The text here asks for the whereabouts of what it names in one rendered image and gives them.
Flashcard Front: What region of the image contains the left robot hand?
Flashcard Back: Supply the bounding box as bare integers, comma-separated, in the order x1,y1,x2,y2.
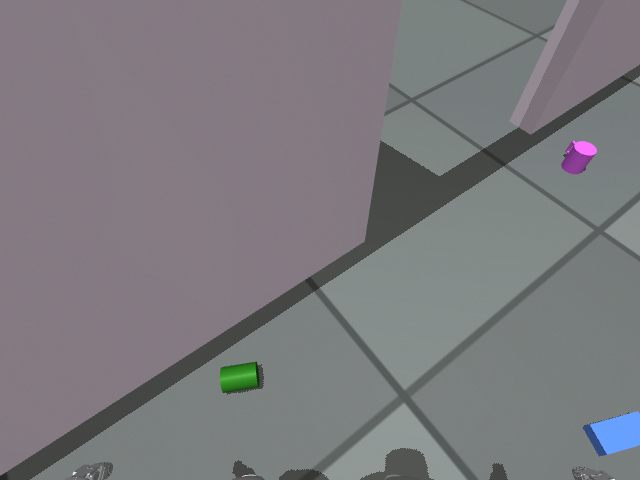
63,462,113,480

